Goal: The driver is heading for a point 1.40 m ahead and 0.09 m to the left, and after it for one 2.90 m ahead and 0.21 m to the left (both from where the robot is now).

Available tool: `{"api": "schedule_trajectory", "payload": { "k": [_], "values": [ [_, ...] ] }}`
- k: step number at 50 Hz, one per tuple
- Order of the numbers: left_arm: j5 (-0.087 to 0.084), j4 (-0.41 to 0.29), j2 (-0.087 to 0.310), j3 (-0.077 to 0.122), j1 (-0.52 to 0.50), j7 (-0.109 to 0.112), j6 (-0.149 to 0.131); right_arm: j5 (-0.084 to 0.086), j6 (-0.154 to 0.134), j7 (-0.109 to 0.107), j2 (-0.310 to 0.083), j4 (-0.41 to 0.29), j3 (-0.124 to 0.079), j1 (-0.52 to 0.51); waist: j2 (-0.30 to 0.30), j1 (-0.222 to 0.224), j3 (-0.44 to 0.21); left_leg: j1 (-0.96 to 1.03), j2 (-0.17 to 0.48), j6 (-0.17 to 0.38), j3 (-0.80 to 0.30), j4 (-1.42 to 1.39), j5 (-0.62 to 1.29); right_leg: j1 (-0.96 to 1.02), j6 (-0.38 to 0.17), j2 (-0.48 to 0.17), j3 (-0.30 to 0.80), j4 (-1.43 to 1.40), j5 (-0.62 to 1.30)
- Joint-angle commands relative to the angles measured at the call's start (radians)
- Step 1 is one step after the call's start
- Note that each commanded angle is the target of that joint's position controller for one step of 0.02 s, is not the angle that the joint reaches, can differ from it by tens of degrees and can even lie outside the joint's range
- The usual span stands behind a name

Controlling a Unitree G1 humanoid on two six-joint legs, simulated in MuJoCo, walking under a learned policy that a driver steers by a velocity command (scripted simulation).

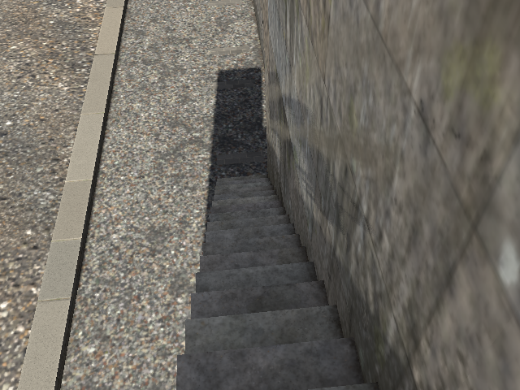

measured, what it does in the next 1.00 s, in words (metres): goes down: right foot 0.19 m lower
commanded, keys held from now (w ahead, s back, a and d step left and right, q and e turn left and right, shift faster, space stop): no key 0.08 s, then w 0.50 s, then no key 0.42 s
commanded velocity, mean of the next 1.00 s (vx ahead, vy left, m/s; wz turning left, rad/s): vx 0.25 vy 0.00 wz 0.00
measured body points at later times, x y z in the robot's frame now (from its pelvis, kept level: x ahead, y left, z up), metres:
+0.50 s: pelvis +0.08 +0.03 +0.02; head +0.08 +0.04 +0.47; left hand +0.13 +0.30 -0.13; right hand +0.01 -0.21 -0.13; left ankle -0.01 +0.09 -0.68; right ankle +0.11 -0.11 -0.61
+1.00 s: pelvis +0.23 +0.00 -0.16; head +0.23 +0.01 +0.29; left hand +0.29 +0.23 -0.30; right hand +0.35 -0.21 -0.28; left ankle +0.27 +0.14 -0.79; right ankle +0.24 -0.09 -0.87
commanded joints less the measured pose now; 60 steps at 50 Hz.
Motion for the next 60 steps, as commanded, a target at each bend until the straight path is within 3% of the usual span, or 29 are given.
{"api": "schedule_trajectory", "payload": {
  "k": [1,3,5,9,12,16,17,18,20,21,23,28,29,30,31,32,34,37,39,40,41,43,45,46,50,53,55,57,60],
  "values": [
    [-0.077,-0.045,0.151,-0.027,-0.076,-0.008,-0.047,0.053,0.000,0.027,-0.159,-0.100,-0.036,0.020,-0.252,-0.086,-0.112,0.012,0.061,-0.063,-0.100,-0.081,0.508,0.289,-0.141,-0.018,0.189,-0.471,0.340],
    [-0.066,-0.038,0.102,-0.028,-0.119,-0.018,-0.066,0.068,0.003,0.016,-0.175,-0.114,-0.044,0.009,0.000,-0.101,-0.125,0.145,0.081,-0.064,-0.134,-0.106,0.584,0.281,-0.120,-0.004,0.149,-0.538,0.455],
    [-0.095,-0.016,0.172,-0.012,-0.149,-0.046,-0.056,0.053,0.005,0.008,-0.153,-0.108,-0.034,0.036,-0.081,-0.126,-0.105,0.198,0.082,-0.114,-0.112,-0.179,0.429,0.224,-0.114,-0.038,0.201,-0.545,0.266],
    [-0.029,0.025,0.270,0.050,-0.074,0.004,-0.020,0.008,0.025,0.003,-0.218,-0.129,-0.079,-0.110,-0.094,-0.005,-0.026,0.146,-0.010,-0.052,-0.038,-0.114,0.216,0.244,-0.178,-0.050,0.189,-0.613,-0.177],
    [0.031,0.047,0.201,0.047,0.022,0.048,-0.014,0.018,0.019,-0.015,-0.123,-0.185,-0.067,-0.237,-0.148,0.088,-0.016,-0.139,0.004,-0.065,-0.069,-0.017,0.114,0.434,-0.319,-0.199,0.418,-0.695,-0.270],
    [0.033,0.066,0.131,0.021,-0.013,0.075,-0.013,-0.029,0.018,-0.027,-0.094,-0.181,-0.054,-0.191,-0.067,0.046,-0.024,-0.091,0.023,-0.027,-0.087,-0.026,0.204,0.324,-0.273,-0.186,0.349,-0.606,-0.406],
    [-0.136,0.117,0.196,0.066,0.000,0.151,0.040,-0.003,0.059,0.010,-0.009,-0.124,-0.068,0.052,-0.093,-0.074,-0.087,0.272,0.062,0.002,-0.196,-0.189,0.328,0.249,-0.135,-0.069,0.135,-0.366,-0.105],
    [-0.143,0.082,0.177,0.052,-0.108,0.173,0.068,0.005,0.070,0.018,-0.085,-0.077,-0.092,0.219,0.107,-0.158,-0.020,0.484,0.131,-0.004,-0.352,-0.327,0.541,-0.020,-0.060,0.026,-0.050,-0.080,-0.124],
    [-0.081,0.049,0.169,0.047,-0.116,0.190,0.078,0.041,0.090,0.011,-0.159,-0.067,-0.119,0.391,0.152,-0.148,0.026,0.780,0.280,-0.059,-0.555,-0.318,1.388,-0.448,-0.075,0.022,-0.010,0.163,-0.381],
    [-0.076,0.048,0.145,0.040,-0.145,0.196,0.089,0.022,0.105,-0.009,-0.224,-0.061,-0.152,0.401,0.103,-0.144,0.012,0.722,0.307,-0.050,-0.631,-0.416,1.080,-0.416,-0.059,0.015,0.039,0.158,-0.306],
    [-0.079,0.092,0.149,0.047,-0.137,0.199,0.114,-0.017,0.094,-0.015,-0.165,-0.095,-0.142,0.218,0.033,-0.052,0.159,0.453,0.258,-0.026,-0.585,-0.479,0.700,-0.301,-0.055,-0.016,0.107,0.113,-0.106],
    [-0.052,0.078,0.083,0.032,-0.199,0.165,0.094,0.050,0.019,-0.028,-0.070,-0.089,-0.120,-0.005,-0.031,0.044,0.185,0.051,0.048,0.015,-0.234,-0.438,0.258,0.103,-0.026,0.029,0.015,-0.426,0.594],
    [0.138,0.095,0.041,-0.018,0.036,0.025,0.043,-0.038,-0.031,-0.020,-0.024,-0.158,-0.041,-0.045,0.193,0.090,0.078,-0.167,0.081,0.107,-0.211,-0.281,0.155,0.202,-0.066,0.026,0.091,-0.191,0.736],
    [-0.044,0.147,0.067,0.038,-0.093,0.111,0.063,0.040,0.002,-0.023,-0.027,-0.059,-0.110,0.031,-0.078,0.052,0.068,0.036,0.042,0.055,-0.195,-0.354,0.220,0.258,-0.053,0.075,-0.057,-0.438,0.707],
    [0.109,0.056,0.052,-0.033,-0.004,-0.003,0.037,-0.053,-0.040,-0.022,-0.073,-0.126,-0.039,0.028,0.129,0.047,0.093,-0.227,0.091,0.120,-0.204,-0.215,0.044,0.295,-0.055,0.011,0.038,-0.340,0.699],
    [0.116,0.064,0.066,-0.014,0.000,-0.019,0.025,-0.039,-0.048,-0.016,-0.104,-0.089,-0.061,0.046,0.054,0.049,0.077,-0.167,0.093,0.136,-0.203,-0.197,-0.015,0.327,-0.059,0.030,0.014,-0.397,0.598],
    [0.091,-0.004,0.057,-0.042,-0.074,-0.029,0.021,-0.043,-0.051,-0.031,-0.097,-0.068,-0.039,0.108,0.054,-0.005,0.066,-0.169,0.104,0.147,-0.263,-0.079,-0.089,0.389,-0.039,0.022,-0.010,-0.462,0.565],
    [0.046,-0.062,0.094,-0.047,-0.209,-0.024,0.022,0.026,-0.020,-0.046,-0.141,-0.067,-0.035,0.190,0.044,-0.111,0.135,0.125,0.082,0.142,-0.404,-0.011,0.030,0.299,-0.043,0.026,-0.044,-0.941,0.404],
    [0.041,0.028,0.106,-0.032,0.139,-0.021,0.020,0.033,0.035,-0.001,-0.175,-0.056,-0.040,0.123,-0.036,0.046,0.105,0.076,0.043,0.120,-0.453,0.308,0.158,0.628,-0.084,-0.038,-0.015,-1.247,0.663],
    [0.063,0.095,0.156,-0.001,0.406,0.000,0.024,0.017,0.049,0.068,-0.167,0.002,-0.045,0.234,-0.164,0.134,-0.029,-0.111,-0.017,0.023,-0.337,0.632,0.225,0.996,-0.166,-0.123,0.002,-1.068,0.851],
    [0.035,0.089,0.225,0.006,0.461,-0.004,0.030,0.009,0.036,0.082,-0.064,-0.059,-0.051,0.227,-0.329,0.074,-0.241,-0.435,-0.118,-0.083,-0.161,1.054,-0.330,1.371,-0.334,-0.260,0.108,-0.612,1.360],
    [0.007,0.014,0.221,0.010,0.174,-0.015,0.003,0.010,0.022,0.067,-0.076,-0.250,-0.037,-0.005,-0.125,0.037,-0.211,-0.687,-0.001,-0.153,-0.134,1.029,-0.332,1.190,-0.402,-0.341,0.333,-0.659,0.828],
    [-0.060,-0.045,0.014,-0.071,-0.084,-0.018,-0.026,0.013,0.027,0.042,-0.014,-0.314,0.002,-0.100,0.077,-0.057,-0.078,-0.497,0.180,-0.217,-0.243,0.594,-0.147,0.671,-0.299,-0.309,0.219,-0.780,0.429],
    [-0.045,-0.003,-0.036,-0.086,-0.028,0.008,-0.037,-0.002,0.035,0.029,-0.003,-0.274,0.010,-0.046,0.031,-0.071,0.059,-0.333,0.238,-0.224,-0.266,0.399,0.102,0.355,-0.262,-0.236,0.158,-0.768,0.368],
    [-0.033,0.011,0.171,-0.018,-0.082,0.024,-0.065,-0.057,0.067,0.094,-0.049,-0.137,-0.039,0.145,-0.087,-0.127,0.077,0.298,0.096,-0.174,-0.048,0.306,0.622,-0.206,-0.210,-0.021,0.071,-0.658,0.243],
    [-0.037,-0.038,0.150,-0.047,-0.263,-0.019,-0.073,0.013,0.023,0.051,-0.091,-0.191,-0.067,0.061,-0.090,-0.163,0.000,0.271,0.122,-0.209,-0.098,0.089,0.488,0.075,-0.166,-0.109,0.161,-0.547,0.591],
    [-0.046,-0.033,0.151,-0.029,-0.161,-0.015,-0.039,0.077,0.010,0.050,-0.131,-0.233,-0.044,-0.109,0.062,-0.025,-0.059,0.242,0.154,-0.167,-0.159,-0.186,0.677,0.282,-0.059,-0.032,0.101,-0.535,0.419],
    [-0.067,-0.013,0.236,0.013,-0.075,-0.007,0.004,0.064,0.006,0.045,-0.147,-0.203,-0.044,-0.157,0.039,0.026,-0.063,0.236,0.142,-0.138,-0.166,-0.283,0.671,0.345,-0.035,0.001,0.055,-0.549,0.254],
    [-0.064,-0.002,0.212,0.031,-0.077,-0.003,0.010,0.031,0.002,0.044,-0.183,-0.203,-0.059,-0.217,0.060,0.052,-0.030,0.145,0.107,-0.100,-0.154,-0.312,0.605,0.437,-0.042,0.027,-0.029,-0.541,0.208]
  ]
}}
